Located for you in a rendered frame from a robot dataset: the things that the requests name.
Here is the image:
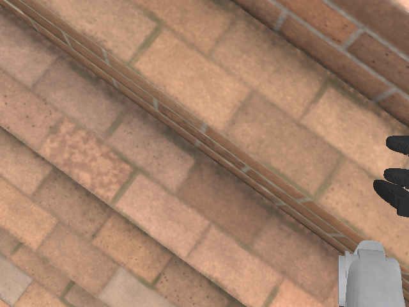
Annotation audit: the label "robot right thigh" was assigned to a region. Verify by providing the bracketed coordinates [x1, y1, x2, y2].
[338, 249, 406, 307]

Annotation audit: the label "right robot hand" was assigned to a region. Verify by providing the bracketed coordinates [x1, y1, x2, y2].
[373, 136, 409, 217]

